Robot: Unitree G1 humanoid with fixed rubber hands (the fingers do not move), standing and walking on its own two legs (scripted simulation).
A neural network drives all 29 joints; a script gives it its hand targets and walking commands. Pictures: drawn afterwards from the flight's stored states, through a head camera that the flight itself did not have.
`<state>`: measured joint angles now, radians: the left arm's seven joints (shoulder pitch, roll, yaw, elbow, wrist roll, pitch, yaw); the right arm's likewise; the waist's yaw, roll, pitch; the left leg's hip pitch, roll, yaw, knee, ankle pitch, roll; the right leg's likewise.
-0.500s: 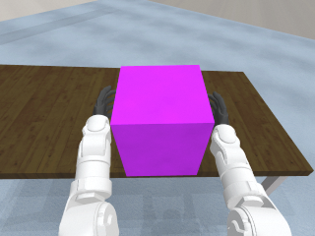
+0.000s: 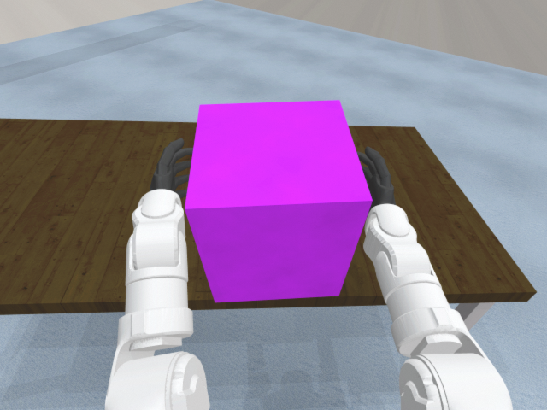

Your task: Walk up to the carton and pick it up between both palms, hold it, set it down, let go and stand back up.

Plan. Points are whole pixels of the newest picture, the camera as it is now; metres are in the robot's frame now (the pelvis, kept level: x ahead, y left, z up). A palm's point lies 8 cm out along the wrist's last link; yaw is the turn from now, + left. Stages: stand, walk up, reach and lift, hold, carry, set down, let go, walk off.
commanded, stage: reach and lift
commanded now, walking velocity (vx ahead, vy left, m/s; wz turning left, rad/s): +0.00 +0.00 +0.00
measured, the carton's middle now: (273, 206) +0.41 +0.00 +0.11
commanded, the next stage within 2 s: hold in 0.76 s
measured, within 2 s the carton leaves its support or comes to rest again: neither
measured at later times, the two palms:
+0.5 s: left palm (154, 189) +0.36 +0.17 +0.18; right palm (375, 195) +0.36 -0.14 +0.17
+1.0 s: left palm (151, 183) +0.36 +0.17 +0.20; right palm (379, 184) +0.36 -0.14 +0.19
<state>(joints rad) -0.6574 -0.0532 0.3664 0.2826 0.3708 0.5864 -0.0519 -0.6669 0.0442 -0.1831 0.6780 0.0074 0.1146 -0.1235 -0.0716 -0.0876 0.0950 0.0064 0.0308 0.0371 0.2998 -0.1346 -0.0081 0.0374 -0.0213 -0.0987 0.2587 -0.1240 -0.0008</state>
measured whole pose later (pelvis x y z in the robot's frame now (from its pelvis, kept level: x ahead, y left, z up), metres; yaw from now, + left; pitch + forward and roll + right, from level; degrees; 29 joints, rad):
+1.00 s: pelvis +0.00 +0.00 +0.00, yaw +1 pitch -12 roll -1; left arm -0.66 -0.04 0.36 0.11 0.38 0.76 -0.07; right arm -0.70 0.00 -0.08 0.57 0.13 0.26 -0.16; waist -0.09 -0.08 0.10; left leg 0.03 0.04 0.01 0.32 -0.15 -0.01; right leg 0.08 -0.01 -0.11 0.25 -0.13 -0.01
